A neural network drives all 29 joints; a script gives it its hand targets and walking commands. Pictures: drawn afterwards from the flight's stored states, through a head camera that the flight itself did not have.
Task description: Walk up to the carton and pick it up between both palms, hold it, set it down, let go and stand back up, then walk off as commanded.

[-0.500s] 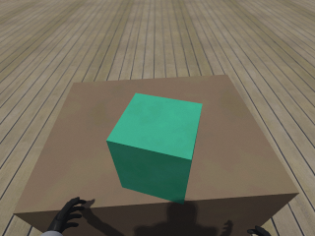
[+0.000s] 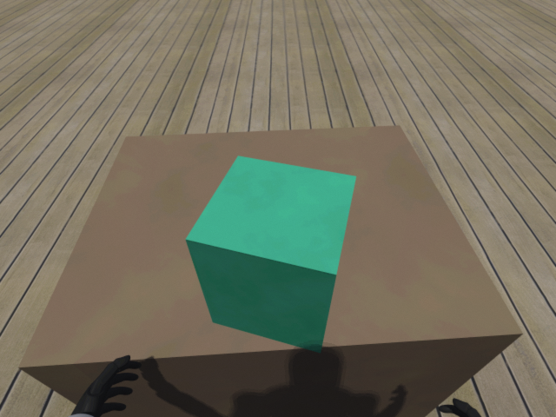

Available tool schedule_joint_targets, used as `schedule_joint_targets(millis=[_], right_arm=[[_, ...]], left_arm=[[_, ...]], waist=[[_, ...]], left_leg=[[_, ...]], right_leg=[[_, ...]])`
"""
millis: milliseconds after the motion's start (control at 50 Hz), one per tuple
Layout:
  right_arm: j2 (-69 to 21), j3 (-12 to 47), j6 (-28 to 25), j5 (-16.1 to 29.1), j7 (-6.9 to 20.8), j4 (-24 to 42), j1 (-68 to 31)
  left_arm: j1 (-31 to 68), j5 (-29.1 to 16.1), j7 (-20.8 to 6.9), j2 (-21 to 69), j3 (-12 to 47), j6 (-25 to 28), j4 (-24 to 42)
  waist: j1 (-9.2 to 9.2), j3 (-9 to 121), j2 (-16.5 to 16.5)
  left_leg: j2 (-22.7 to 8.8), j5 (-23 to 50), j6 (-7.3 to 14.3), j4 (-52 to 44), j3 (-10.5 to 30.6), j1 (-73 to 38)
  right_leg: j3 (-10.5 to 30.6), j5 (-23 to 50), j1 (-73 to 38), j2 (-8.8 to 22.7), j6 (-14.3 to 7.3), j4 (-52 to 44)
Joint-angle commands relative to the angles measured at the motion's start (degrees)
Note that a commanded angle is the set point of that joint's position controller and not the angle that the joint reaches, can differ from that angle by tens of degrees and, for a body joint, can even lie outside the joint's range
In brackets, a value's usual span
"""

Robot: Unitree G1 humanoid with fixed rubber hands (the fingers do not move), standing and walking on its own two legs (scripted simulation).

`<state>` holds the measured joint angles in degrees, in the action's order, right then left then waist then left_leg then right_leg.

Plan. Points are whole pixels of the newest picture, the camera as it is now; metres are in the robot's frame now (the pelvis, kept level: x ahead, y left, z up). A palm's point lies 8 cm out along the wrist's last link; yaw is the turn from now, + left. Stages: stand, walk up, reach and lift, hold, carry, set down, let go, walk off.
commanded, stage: walk off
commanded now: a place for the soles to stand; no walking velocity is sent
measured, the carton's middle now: (279, 254) +0.40 +0.01 -0.01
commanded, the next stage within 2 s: none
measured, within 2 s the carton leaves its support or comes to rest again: neither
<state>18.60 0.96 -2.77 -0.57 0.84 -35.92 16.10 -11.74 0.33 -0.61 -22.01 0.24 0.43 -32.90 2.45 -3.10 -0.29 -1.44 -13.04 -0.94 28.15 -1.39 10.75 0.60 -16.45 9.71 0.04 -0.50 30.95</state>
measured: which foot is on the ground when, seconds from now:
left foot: down 0.00-0.16, up 0.18-0.36, down 0.38-0.90, up 0.92-1.00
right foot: down 0.00-0.38, up 0.40-0.86, down 0.88-1.00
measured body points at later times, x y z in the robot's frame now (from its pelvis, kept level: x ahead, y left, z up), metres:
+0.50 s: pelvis -0.12 +0.04 -0.02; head -0.10 +0.07 +0.43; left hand +0.03 +0.33 -0.12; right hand -0.02 -0.27 -0.09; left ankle -0.08 +0.12 -0.74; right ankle -0.09 -0.10 -0.67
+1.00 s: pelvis -0.30 +0.00 -0.03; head -0.31 -0.05 +0.42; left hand -0.17 +0.30 -0.08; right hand -0.18 -0.29 -0.15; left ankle -0.17 +0.14 -0.67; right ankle -0.22 -0.09 -0.73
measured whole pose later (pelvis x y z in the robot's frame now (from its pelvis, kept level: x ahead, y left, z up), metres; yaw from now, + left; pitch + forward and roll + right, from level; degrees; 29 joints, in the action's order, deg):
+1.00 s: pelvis -0.30 +0.00 -0.03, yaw -1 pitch -10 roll +2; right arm 22.9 1.0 4.2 -0.6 -1.7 -36.0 13.4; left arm -14.9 1.4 0.3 -19.8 -1.6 -5.3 -34.7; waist 2.3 -10.3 4.2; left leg 7.8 -26.9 1.3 63.9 7.5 30.3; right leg 5.0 -19.3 17.5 -3.2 -2.1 45.9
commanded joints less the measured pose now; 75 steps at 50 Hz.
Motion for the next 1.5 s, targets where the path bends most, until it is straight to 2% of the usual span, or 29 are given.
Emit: schedule_joint_targets(millis=[0, 80, 180, 240, 300, 320, 340, 380, 420, 460, 560, 700, 780, 820, 840, 860, 880, 940, 1000, 1120, 1180, 1220, 1240, 1260, 1280, 1300, 1340, 1380, 1480], right_arm=[[17.8, -5.9, 1.9, 0.7, -0.7, 2.2, -1.3], [16.9, -6.3, 3.1, 0.4, -0.7, 2.8, -1.3], [15.3, -6.5, 4.2, 0.0, -0.6, 1.5, 2.9], [15.3, -6.9, 4.1, 0.1, -0.8, 1.4, 3.5], [15.3, -7.1, 3.1, -0.8, -0.7, -0.3, 6.9], [17.4, -7.6, 2.5, -0.3, -0.9, -0.9, 7.0], [21.5, -8.3, 2.5, 0.0, -1.2, -0.1, 3.8], [21.7, -7.7, 2.5, 0.2, -1.8, 2.0, 0.8], [20.3, -8.1, 3.1, -0.8, -2.3, 4.3, -5.0], [18.1, -7.3, 3.8, -1.4, -2.5, 4.2, -9.0], [16.9, -6.8, 3.6, -1.0, -3.8, 4.2, -4.9], [18.2, -8.1, 4.2, -1.3, -4.0, 5.0, -4.4], [19.0, -8.3, 5.2, -1.2, -3.5, 5.3, -8.2], [18.9, -7.9, 5.8, -1.5, -3.3, 5.5, -9.6], [16.6, -6.5, 6.1, -1.2, -3.1, 5.3, -8.9], [14.0, -5.6, 5.9, -0.5, -3.2, 5.2, -5.4], [16.1, -6.7, 6.3, 0.0, -3.5, 4.4, -6.8], [18.8, -8.1, 7.0, 0.7, -2.7, -0.5, 0.3], [19.6, -7.9, 6.4, 1.2, -2.4, -5.1, 8.9], [15.3, -7.7, 4.7, 1.7, -1.3, -6.2, 13.6], [12.4, -6.6, 3.6, 1.7, -0.7, -5.7, 17.7], [10.6, -5.7, 3.3, 1.6, -0.5, -4.9, 20.3], [12.7, -6.3, 3.5, 0.6, -0.5, -3.1, 16.6], [13.6, -6.3, 3.1, -1.3, -0.4, -0.3, 7.0], [17.8, -8.3, 2.8, -1.5, -0.8, 1.4, 2.7], [21.5, -9.9, 2.9, -1.9, -0.8, 2.5, -1.6], [20.1, -9.1, 1.7, -2.3, -1.1, 4.8, -9.9], [19.3, -9.8, 1.9, -3.1, -0.9, 5.4, -8.7], [19.6, -10.2, 2.3, -3.0, -0.9, 2.8, 3.9]], left_arm=[[-0.4, 0.4, 1.0, -13.2, -6.7, -0.9, 2.1], [0.2, 1.0, 0.7, -15.0, -7.3, -1.7, 2.7], [7.1, 2.0, 0.9, -18.0, -7.9, -1.9, 5.6], [7.8, 2.0, 1.6, -17.0, -7.3, -2.0, 6.9], [6.5, 2.0, 1.6, -15.3, -6.2, -2.7, 5.7], [4.6, 1.4, 1.5, -13.3, -5.8, -3.2, 4.9], [2.0, 1.0, 1.9, -9.8, -5.6, -3.4, 5.1], [-1.4, 1.2, 3.8, -12.4, -7.6, -3.7, 3.2], [-3.1, 0.6, 3.5, -13.8, -8.3, -4.5, 1.4], [-4.9, 0.5, 3.0, -13.2, -8.1, -5.1, -0.9], [-4.4, 0.9, 2.4, -12.6, -8.3, -5.5, -0.8], [-6.7, 0.9, 1.8, -11.8, -8.3, -5.4, 0.2], [-11.3, 0.6, 0.8, -11.7, -8.2, -5.1, -1.9], [-15.7, 0.5, 0.7, -12.4, -8.6, -4.4, -3.4], [-14.5, 1.0, 0.9, -14.0, -9.1, -4.5, -3.5], [-7.2, 1.8, 1.3, -17.3, -9.2, -4.4, -0.1], [-1.5, 2.5, 1.2, -17.9, -10.0, -4.0, 2.3], [10.3, 1.8, 2.6, -15.0, -10.1, -2.9, 4.3], [10.4, 1.6, 2.5, -12.3, -10.0, -3.5, 3.8], [1.0, 2.4, 2.2, -11.5, -9.1, -3.3, 1.8], [-0.8, 3.6, 2.5, -12.2, -9.9, -4.4, 2.3], [-1.4, 3.2, 2.9, -10.4, -10.2, -5.2, 1.8], [-0.4, 2.8, 2.8, -7.0, -9.5, -5.2, 2.0], [-0.5, 2.1, 3.2, -5.5, -9.3, -4.8, 3.6], [0.0, 2.0, 3.3, -8.8, -10.6, -4.6, 6.3], [-1.5, 1.8, 2.9, -12.0, -11.3, -4.7, 6.3], [-10.1, 0.5, 1.2, -14.9, -11.3, -4.2, 1.4], [-13.0, 0.8, -0.2, -15.0, -10.6, -3.3, -0.9], [-6.1, 0.9, -1.2, -11.8, -9.8, -2.9, 2.0]], waist=[[-3.66, 4.1, 2.3], [-3.1, 1.1, -0.7], [-1.65, -3.7, -12.9], [-1.51, -2.1, -10.8], [0.31, 6.1, -4.7], [0.54, 6.6, 3.3], [-1.17, 8.1, 16.2], [-2.1, 4.6, 11.3], [-2.71, -0.1, 9.2], [-3.96, -0.7, 9.0], [-1.08, 3.5, 7.8], [-1.59, 5.7, 9.3], [-3.93, 5.7, 11.2], [-6.62, 2.8, 7.3], [-7.03, -0.5, -3.2], [-4.3, -7.0, -15.9], [-4.74, -10.1, -12.1], [-0.93, -12.6, -13.0], [0.04, -2.1, -15.2], [-1.5, 9.7, -15.3], [-0.75, 10.9, -13.0], [1.88, 6.2, -2.6], [2.48, 2.7, 15.2], [-1.11, -6.0, 13.4], [-2.77, -12.2, 11.1], [-3.84, -14.9, 16.2], [-8.33, -10.4, 13.2], [-6.33, -5.3, 13.8], [-1.35, -6.2, 6.5]], left_leg=[[-6.0, 19.7, 6.4, 3.0, 3.3, 3.5], [-1.6, 2.1, 4.6, 6.2, 1.5, 6.1], [5.6, -21.4, 2.7, 30.1, 2.8, 6.7], [4.1, -19.2, 2.9, 28.5, 4.9, 8.2], [0.7, -8.3, 3.7, 0.7, 3.4, 0.9], [-4.5, 2.6, 5.1, -10.2, 10.4, -3.1], [-16.5, 27.9, 8.0, -7.5, 24.4, -5.0], [-19.7, 21.2, 12.2, -7.6, 27.6, 3.1], [-15.5, 4.9, 10.7, -11.2, 23.5, 10.7], [-10.5, 1.9, 10.1, -9.5, 16.2, 9.6], [-12.7, 5.7, 11.6, -6.4, 19.7, -0.8], [-15.1, -1.8, 14.8, -7.6, 21.5, 1.4], [-13.7, -17.6, 10.5, -10.7, 16.6, 13.6], [-9.1, -24.2, 6.9, 0.1, 11.1, 25.5], [-1.4, -28.7, 4.2, 15.5, 4.9, 29.5], [9.2, -26.6, 1.2, 34.7, 3.4, 29.5], [11.3, -23.8, 1.2, 42.6, 11.8, 22.4], [12.6, -13.5, 1.2, 51.7, 16.5, 21.4], [11.3, -11.4, -0.4, 51.3, 11.6, 16.8], [6.2, -22.9, -0.7, 19.5, 2.2, 11.2], [6.9, -23.4, 0.7, 0.3, -5.9, 0.9], [4.6, -17.9, 4.7, -10.2, -1.9, -8.2], [-5.5, -27.1, 8.4, -11.1, 15.1, -2.6], [-14.3, -38.1, 11.8, -16.0, 31.1, 8.9], [-18.4, -46.0, 13.2, -24.4, 35.2, 20.1], [-18.6, -51.6, 11.7, -29.1, 34.6, 30.7], [-13.4, -46.0, 7.6, -26.0, 26.3, 33.2], [-9.1, -39.1, 7.5, -22.6, 17.7, 21.4], [-9.9, -35.8, 10.4, -16.9, 20.9, 0.6]], right_leg=[[5.9, 20.6, 4.2, 4.2, -3.4, 2.5], [11.1, 12.8, 9.1, 8.1, -5.5, -4.4], [18.0, 5.5, 19.4, 17.4, -13.1, -14.1], [16.4, 18.4, 14.2, 18.1, -13.2, -10.5], [9.9, 23.4, 5.8, 12.2, -7.1, 2.0], [5.6, 17.6, 8.3, 5.5, -3.3, 12.4], [2.4, -13.5, 17.5, -5.0, 0.6, 23.9], [9.5, -21.5, 19.2, -7.9, 0.5, 37.1], [13.7, -14.0, 19.1, -7.8, 0.9, 43.6], [12.2, -10.3, 20.3, -7.3, 2.1, 44.4], [10.5, -10.9, 24.4, -6.8, 2.7, 43.8], [8.4, -13.7, 18.5, -3.3, 0.8, 32.5], [3.6, -13.4, 3.8, -0.4, -1.9, 15.9], [8.5, -10.8, -6.0, 2.2, -3.6, 5.4], [17.9, -19.3, 0.1, 5.7, -5.4, -2.9], [37.6, -27.0, 16.9, 15.8, -6.7, -17.4], [40.5, -37.7, 30.0, 17.1, -8.5, -24.5], [28.8, -30.1, 28.8, 9.6, -3.0, -21.3], [22.3, -27.4, 17.4, 7.9, -3.4, -19.9], [16.2, -18.9, -3.5, 9.3, -5.6, -16.3], [8.8, -15.5, -3.4, 5.9, -2.5, -12.5], [4.3, -19.6, 11.5, 1.0, 1.6, 2.4], [0.0, -17.6, 22.3, -5.7, 1.6, 25.9], [5.1, -16.0, 33.5, -8.9, 2.1, 37.2], [11.9, -14.2, 32.4, -8.0, 1.8, 45.7], [13.8, -13.6, 26.5, -8.2, 1.9, 54.3], [12.6, -3.6, 12.9, -4.3, 1.8, 55.7], [4.4, -4.6, 15.3, -3.4, 1.5, 50.1], [0.2, -9.1, 23.0, -0.2, -0.1, 23.0]])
